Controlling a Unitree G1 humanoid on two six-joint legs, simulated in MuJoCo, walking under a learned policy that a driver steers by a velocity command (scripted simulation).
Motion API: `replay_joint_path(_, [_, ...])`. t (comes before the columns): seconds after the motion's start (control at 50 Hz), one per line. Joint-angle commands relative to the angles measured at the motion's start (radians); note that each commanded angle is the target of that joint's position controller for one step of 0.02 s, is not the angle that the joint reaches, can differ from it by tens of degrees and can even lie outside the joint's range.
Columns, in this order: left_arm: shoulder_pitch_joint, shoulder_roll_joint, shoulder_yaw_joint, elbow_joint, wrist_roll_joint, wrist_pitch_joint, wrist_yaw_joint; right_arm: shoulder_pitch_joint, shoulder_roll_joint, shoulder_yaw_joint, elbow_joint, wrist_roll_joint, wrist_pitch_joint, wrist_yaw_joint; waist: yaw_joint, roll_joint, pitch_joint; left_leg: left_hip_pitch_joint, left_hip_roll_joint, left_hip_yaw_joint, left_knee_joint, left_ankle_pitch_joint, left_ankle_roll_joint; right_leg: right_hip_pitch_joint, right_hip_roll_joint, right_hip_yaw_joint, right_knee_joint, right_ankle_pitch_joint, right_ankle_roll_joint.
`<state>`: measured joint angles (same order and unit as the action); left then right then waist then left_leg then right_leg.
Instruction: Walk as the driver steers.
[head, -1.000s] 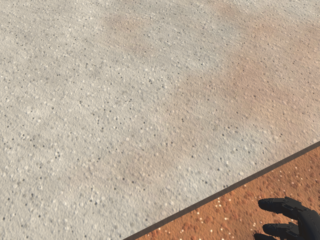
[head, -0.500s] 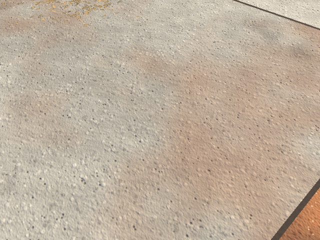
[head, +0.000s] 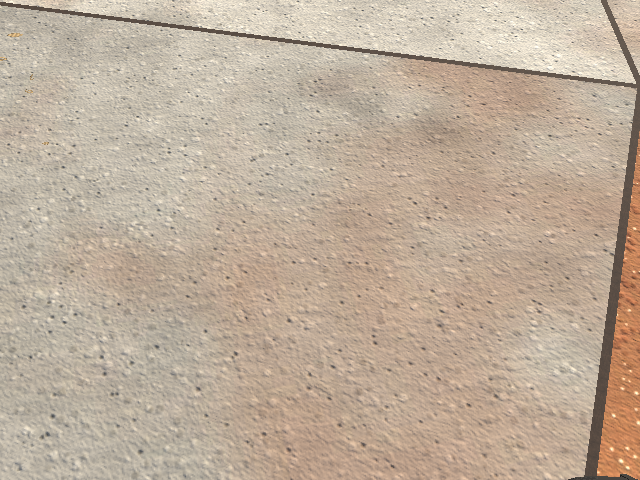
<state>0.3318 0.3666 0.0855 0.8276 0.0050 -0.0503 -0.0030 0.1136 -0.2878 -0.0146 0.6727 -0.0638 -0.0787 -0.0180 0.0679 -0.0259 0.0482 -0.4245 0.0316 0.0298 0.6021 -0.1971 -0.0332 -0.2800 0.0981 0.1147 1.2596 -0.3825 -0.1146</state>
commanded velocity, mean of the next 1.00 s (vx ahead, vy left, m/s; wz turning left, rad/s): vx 0.19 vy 0.00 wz -0.01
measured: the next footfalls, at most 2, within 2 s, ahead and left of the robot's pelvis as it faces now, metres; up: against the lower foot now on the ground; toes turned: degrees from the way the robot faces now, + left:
right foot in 0.30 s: +0.38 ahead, -0.08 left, +0.00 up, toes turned -16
left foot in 0.78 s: +0.40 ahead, +0.16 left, +0.00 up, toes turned -2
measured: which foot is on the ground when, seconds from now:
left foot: down 0.00-0.28, up 0.30-0.76, down 0.78-1.00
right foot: up 0.00-0.28, down 0.30-0.78, up 0.80-1.00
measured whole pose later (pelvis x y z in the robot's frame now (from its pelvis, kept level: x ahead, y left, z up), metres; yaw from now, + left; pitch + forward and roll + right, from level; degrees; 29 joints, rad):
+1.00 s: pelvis +0.37 +0.08 +0.02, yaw +5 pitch +4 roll -3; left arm 0.04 0.30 0.09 0.68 0.00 0.01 0.04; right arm 0.24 -0.32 -0.09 0.65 0.02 0.03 -0.03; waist -0.02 0.00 0.05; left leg -0.32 -0.05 -0.13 0.48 -0.23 0.06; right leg -0.59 0.06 0.10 1.04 -0.36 0.07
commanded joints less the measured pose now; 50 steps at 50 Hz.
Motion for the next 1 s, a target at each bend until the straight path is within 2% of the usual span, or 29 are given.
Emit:
replay_joint_path(0.02, [-0.101, 0.032, -0.003, -0.113, 0.028, 0.018, -0.017, 0.197, -0.072, -0.034, 0.02, 0.002, -0.007, -0.001, -0.108, 0.028, -0.076, 0.452, 0.29, -0.286, -0.265, 0.378, 0.146, -0.449, -0.136, -0.04, 0.09, 0.043, 0.042])
replay_joint_path(0.06, [-0.115, -0.015, -0.013, -0.154, 0.03, 0.049, -0.029, 0.255, -0.048, -0.027, 0.078, 0.039, -0.024, 0.012, -0.078, 0.151, -0.064, 0.426, 0.276, -0.145, -0.243, 0.674, 0.118, -0.462, -0.15, -0.063, 0.027, 0.007, 0.055])
replay_joint_path(0.08, [-0.096, -0.012, -0.005, -0.189, -0.089, 0.043, -0.016, 0.083, -0.063, -0.049, 0.032, 0.091, -0.034, -0.001, -0.039, 0.236, -0.027, 0.392, 0.223, -0.077, -0.279, 0.618, 0.112, -0.471, -0.198, -0.034, -0.039, 0.047, 0.073])
replay_joint_path(0.1, [-0.142, -0.008, -0.015, -0.207, -0.094, 0.042, -0.018, 0.013, -0.077, -0.052, 0.013, 0.097, -0.037, -0.011, -0.031, 0.215, -0.013, 0.323, 0.215, -0.025, -0.324, 0.575, 0.118, -0.445, -0.196, -0.069, -0.138, 0.098, 0.086])
replay_joint_path(0.12, [-0.182, -0.006, -0.018, -0.232, -0.071, 0.038, -0.022, -0.039, -0.099, -0.058, 0.001, 0.093, -0.035, -0.021, -0.026, 0.178, 0.019, 0.251, 0.212, 0.03, -0.36, 0.572, 0.125, -0.395, -0.19, -0.106, -0.275, 0.165, 0.105])
replay_joint_path(0.16, [-0.179, -0.024, -0.023, -0.238, -0.032, 0.032, -0.043, -0.039, -0.164, -0.079, 0.006, 0.085, -0.027, -0.036, -0.024, 0.134, -0.027, 0.205, 0.168, 0.137, -0.339, 0.592, 0.108, -0.198, -0.152, -0.165, -0.505, 0.382, 0.111])
replay_joint_path(0.24, [-0.053, 0.083, 0.028, -0.213, -0.027, 0.049, -0.063, -0.022, -0.236, -0.104, 0.0, 0.123, -0.015, -0.035, 0.044, 0.135, -0.13, 0.29, 0.176, 0.175, -0.084, 0.896, 0.077, 0.048, -0.045, -0.227, -0.597, 0.396, 0.025])
replay_joint_path(0.26, [0.03, 0.128, 0.053, -0.2, -0.026, 0.053, -0.059, -0.028, -0.235, -0.106, -0.01, 0.128, -0.006, -0.031, 0.088, 0.12, -0.169, 0.264, 0.177, 0.168, 0.071, 0.867, 0.069, 0.161, -0.031, -0.213, -0.625, 0.398, -0.014])
replay_joint_path(0.28, [0.126, 0.166, 0.079, -0.174, -0.033, 0.054, -0.045, -0.023, -0.195, -0.096, -0.019, 0.119, 0.001, -0.023, 0.13, 0.037, -0.192, 0.151, 0.134, 0.159, 0.305, 0.585, 0.04, 0.332, -0.023, -0.171, -0.7, 0.475, -0.055])
replay_joint_path(0.3, [0.046, 0.191, 0.07, -0.193, -0.033, 0.052, -0.021, 0.078, -0.068, -0.058, -0.01, 0.063, 0.005, -0.007, 0.029, -0.244, -0.146, -0.058, -0.01, 0.157, 0.639, -0.378, -0.004, 0.432, -0.149, 0.025, -0.733, 0.883, -0.125])
replay_joint_path(0.32, [-0.064, 0.233, 0.051, -0.299, 0.034, 0.03, -0.02, 0.239, -0.092, -0.042, -0.025, 0.053, -0.002, 0.004, -0.069, -0.313, -0.368, -0.229, -0.111, -0.031, 0.953, -0.566, -0.04, 0.587, -0.444, 0.533, -0.733, 1.193, -0.375])
replay_joint_path(0.34, [-0.103, 0.182, 0.04, -0.336, 0.033, 0.028, -0.028, 0.205, -0.21, -0.058, -0.017, 0.077, -0.004, 0.013, -0.009, -0.117, -0.505, -0.237, -0.064, -0.158, 1.001, -0.462, -0.034, 0.588, -0.497, 0.575, -0.817, 1.036, -0.411])
replay_joint_path(0.36, [-0.154, 0.143, 0.027, -0.329, 0.019, 0.025, -0.028, 0.148, -0.228, -0.061, -0.022, 0.101, 0.002, 0.013, -0.031, -0.015, -0.418, -0.271, -0.021, -0.148, 0.918, -0.361, -0.024, 0.455, -0.471, 0.521, -0.865, 0.738, -0.358])
replay_joint_path(0.38, [-0.196, 0.079, 0.007, -0.316, -0.008, 0.021, -0.024, 0.113, -0.208, -0.059, -0.005, 0.091, 0.02, -0.003, -0.051, 0.087, -0.308, -0.246, 0.041, -0.134, 0.823, -0.308, -0.027, 0.307, -0.414, 0.415, -0.863, 0.628, -0.276])
replay_joint_path(0.42, [-0.222, -0.004, -0.034, -0.274, 0.003, 0.015, -0.018, 0.134, -0.174, -0.054, 0.023, 0.088, 0.059, -0.016, -0.098, 0.05, -0.204, -0.069, 0.084, -0.129, 0.664, -0.298, -0.031, 0.04, -0.336, 0.229, -0.879, 0.667, -0.202])
replay_joint_path(0.46, [-0.22, 0.006, -0.032, -0.229, 0.03, 0.005, -0.007, 0.155, -0.111, -0.039, 0.033, 0.08, 0.064, -0.013, -0.109, -0.012, -0.183, 0.048, 0.072, -0.091, 0.509, -0.257, -0.041, -0.069, -0.287, 0.067, -0.896, 0.804, -0.178])
replay_joint_path(0.5, [-0.22, 0.051, -0.011, -0.211, 0.038, 0.007, 0.01, 0.13, -0.084, -0.031, 0.029, 0.078, 0.058, -0.012, -0.088, -0.031, -0.2, 0.054, 0.054, -0.062, 0.384, -0.175, -0.049, -0.026, -0.276, -0.015, -0.886, 0.877, -0.166])
replay_joint_path(0.54, [-0.218, 0.077, 0.001, -0.21, 0.032, 0.027, 0.026, 0.104, -0.104, -0.038, 0.015, 0.089, 0.068, -0.009, -0.072, -0.036, -0.221, 0.013, 0.056, -0.053, 0.375, -0.126, -0.061, 0.034, -0.325, -0.011, -0.902, 0.792, -0.182])
replay_joint_path(0.62, [-0.229, 0.042, 0.0, -0.203, 0.02, 0.058, 0.043, 0.034, -0.111, -0.052, -0.024, 0.091, 0.106, -0.002, -0.049, -0.067, -0.139, -0.051, 0.079, -0.034, 0.341, -0.137, -0.054, 0.042, -0.365, -0.022, -0.956, 0.421, -0.163])
replay_joint_path(0.68, [-0.228, 0.041, 0.009, -0.194, 0.013, 0.064, 0.047, 0.029, -0.1, -0.057, -0.039, 0.087, 0.11, 0.014, -0.049, -0.082, -0.124, -0.043, 0.072, -0.004, 0.258, -0.169, -0.027, 0.093, -0.392, -0.048, -0.925, 0.423, -0.139])
replay_joint_path(0.74, [-0.252, 0.049, 0.02, -0.192, -0.013, 0.069, 0.053, 0.099, -0.095, -0.069, -0.025, 0.087, 0.103, 0.037, -0.092, -0.085, -0.151, 0.069, 0.027, 0.056, 0.036, -0.082, 0.022, 0.127, -0.393, -0.111, -0.816, 0.47, -0.07])
replay_joint_path(0.76, [-0.234, 0.03, 0.02, -0.182, -0.023, 0.07, 0.053, 0.139, -0.109, -0.08, -0.009, 0.083, 0.101, 0.039, -0.103, -0.052, -0.145, 0.138, -0.002, 0.051, -0.076, 0.009, 0.053, 0.096, -0.355, -0.158, -0.73, 0.397, -0.016])
replay_joint_path(0.78, [-0.185, 0.003, 0.019, -0.171, -0.015, 0.07, 0.05, 0.17, -0.184, -0.105, -0.01, 0.074, 0.097, 0.03, -0.092, 0.115, -0.111, 0.229, 0.079, -0.132, -0.19, 0.275, 0.112, -0.04, -0.268, -0.241, -0.525, 0.206, 0.075])
replay_joint_path(0.8, [-0.215, -0.029, 0.009, -0.228, 0.031, 0.067, 0.047, 0.177, -0.32, -0.133, -0.044, 0.06, 0.088, 0.018, -0.06, 0.406, -0.079, 0.371, 0.323, -0.548, -0.195, 0.672, 0.291, -0.394, -0.091, -0.253, -0.231, -0.249, 0.182])
replay_joint_path(0.82, [-0.335, 0.001, 0.012, -0.26, 0.032, 0.055, 0.046, 0.229, -0.293, -0.128, -0.057, 0.027, 0.07, 0.027, -0.155, 0.306, -0.185, 0.403, 0.355, -0.614, -0.235, 0.676, 0.398, -0.471, -0.039, -0.07, -0.068, -0.31, 0.177])
replay_joint_path(0.84, [-0.343, 0.016, 0.018, -0.259, 0.006, 0.052, 0.045, 0.195, -0.276, -0.126, -0.057, 0.028, 0.054, 0.03, -0.126, 0.214, -0.175, 0.416, 0.3, -0.533, -0.227, 0.613, 0.357, -0.497, -0.058, -0.022, -0.022, -0.226, 0.158])
replay_joint_path(0.88, [-0.31, 0.025, 0.024, -0.226, 0.007, 0.052, 0.057, 0.097, -0.216, -0.118, -0.078, 0.083, 0.061, 0.011, -0.077, 0.119, -0.155, 0.397, 0.217, -0.426, -0.201, 0.539, 0.264, -0.506, -0.09, -0.005, -0.073, -0.077, 0.157])
replay_joint_path(0.9, [-0.31, 0.025, 0.026, -0.225, 0.009, 0.052, 0.057, 0.073, -0.199, -0.112, -0.091, 0.093, 0.073, -0.002, -0.064, 0.122, -0.162, 0.361, 0.193, -0.405, -0.2, 0.534, 0.248, -0.459, -0.088, 0.0, -0.094, -0.037, 0.164])
replay_joint_path(1.0, [-0.333, -0.02, 0.008, -0.216, -0.005, 0.037, 0.045, 0.106, -0.21, -0.123, -0.107, 0.09, 0.101, -0.034, -0.078, 0.134, -0.193, 0.396, 0.132, -0.431, -0.18, 0.498, 0.224, -0.41, -0.029, 0.013, -0.319, 0.064, 0.197])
